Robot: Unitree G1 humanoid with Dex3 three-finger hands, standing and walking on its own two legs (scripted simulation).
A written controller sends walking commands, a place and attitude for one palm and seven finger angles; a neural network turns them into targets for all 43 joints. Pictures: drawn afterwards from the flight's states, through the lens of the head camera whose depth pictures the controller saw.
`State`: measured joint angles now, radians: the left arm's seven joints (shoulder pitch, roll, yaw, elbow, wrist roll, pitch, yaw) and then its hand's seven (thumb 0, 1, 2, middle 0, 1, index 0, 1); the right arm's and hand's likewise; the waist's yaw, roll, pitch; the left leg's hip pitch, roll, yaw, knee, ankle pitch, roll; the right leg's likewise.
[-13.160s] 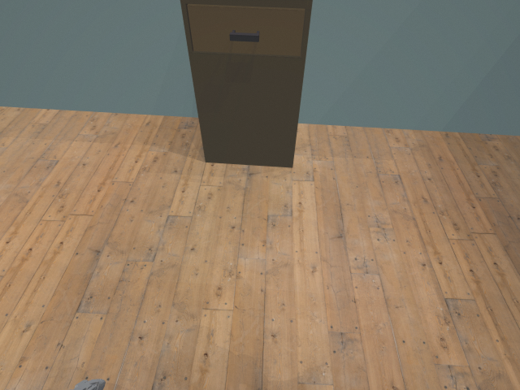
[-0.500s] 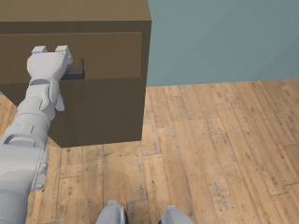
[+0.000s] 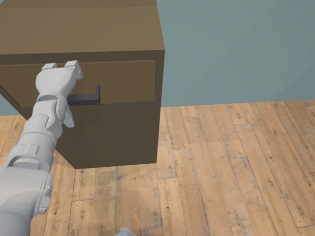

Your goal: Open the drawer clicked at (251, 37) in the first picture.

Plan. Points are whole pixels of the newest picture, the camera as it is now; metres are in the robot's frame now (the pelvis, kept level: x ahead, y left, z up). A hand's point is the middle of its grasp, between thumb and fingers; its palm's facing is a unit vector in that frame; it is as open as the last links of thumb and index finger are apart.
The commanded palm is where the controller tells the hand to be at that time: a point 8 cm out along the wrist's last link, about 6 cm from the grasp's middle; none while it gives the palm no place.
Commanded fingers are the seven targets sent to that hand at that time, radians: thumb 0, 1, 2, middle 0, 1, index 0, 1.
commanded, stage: lift the fingers back up to retry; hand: left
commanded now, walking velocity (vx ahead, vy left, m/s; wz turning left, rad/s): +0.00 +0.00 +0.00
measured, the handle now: (80, 94) +0.53 +0.22 +0.01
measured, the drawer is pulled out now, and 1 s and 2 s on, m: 0.00 0.00 0.00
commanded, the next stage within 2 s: re-aim the fingers above the handle in 0.18 s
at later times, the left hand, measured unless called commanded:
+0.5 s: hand (67, 98) +0.46 +0.23 +0.07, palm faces -0.05 -0.03 -1.00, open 13.8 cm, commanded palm +0.45 +0.22 +0.12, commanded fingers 0.00 -0.50 0.30 -0.30 -1.20 -0.30 -1.20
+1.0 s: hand (69, 97) +0.46 +0.22 +0.07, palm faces -0.03 -0.05 -1.00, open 13.8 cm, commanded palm +0.45 +0.22 +0.12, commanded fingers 0.00 -0.50 0.30 -0.30 -1.20 -0.30 -1.20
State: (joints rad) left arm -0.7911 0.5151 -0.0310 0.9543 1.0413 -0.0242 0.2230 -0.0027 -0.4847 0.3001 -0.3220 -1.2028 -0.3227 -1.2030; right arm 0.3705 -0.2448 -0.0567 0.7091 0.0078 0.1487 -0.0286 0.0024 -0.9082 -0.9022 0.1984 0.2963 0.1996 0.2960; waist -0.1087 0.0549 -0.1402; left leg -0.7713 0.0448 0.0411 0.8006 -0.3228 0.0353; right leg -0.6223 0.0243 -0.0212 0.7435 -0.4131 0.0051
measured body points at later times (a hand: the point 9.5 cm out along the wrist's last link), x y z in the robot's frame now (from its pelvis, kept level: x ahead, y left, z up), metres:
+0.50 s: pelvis +0.01 -0.02 +0.01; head +0.08 -0.03 +0.45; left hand +0.46 +0.23 +0.12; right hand +0.06 -0.30 -0.13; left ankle +0.03 +0.10 -0.70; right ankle -0.04 -0.13 -0.70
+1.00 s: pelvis +0.01 -0.02 +0.01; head +0.08 -0.03 +0.45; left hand +0.46 +0.22 +0.12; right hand +0.04 -0.29 -0.13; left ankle +0.03 +0.10 -0.70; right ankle -0.04 -0.13 -0.70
